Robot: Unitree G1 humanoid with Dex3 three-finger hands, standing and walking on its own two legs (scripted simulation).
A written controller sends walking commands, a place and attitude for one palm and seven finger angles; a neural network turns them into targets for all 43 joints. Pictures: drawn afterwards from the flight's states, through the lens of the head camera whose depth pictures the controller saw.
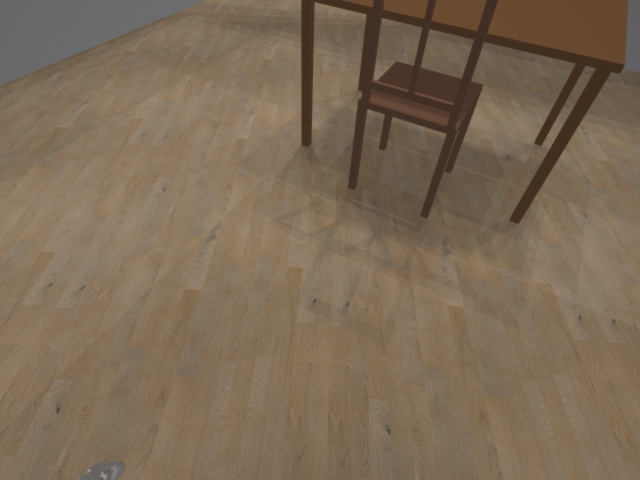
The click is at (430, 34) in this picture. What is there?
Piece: chair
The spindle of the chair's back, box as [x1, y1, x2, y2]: [408, 0, 435, 93]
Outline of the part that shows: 435,0 428,0 408,91 412,93 414,91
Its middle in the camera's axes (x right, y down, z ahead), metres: +0.34 -0.65 +1.29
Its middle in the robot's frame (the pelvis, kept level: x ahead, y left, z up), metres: +1.42 -0.27 -0.04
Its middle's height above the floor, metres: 0.72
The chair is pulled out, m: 0.00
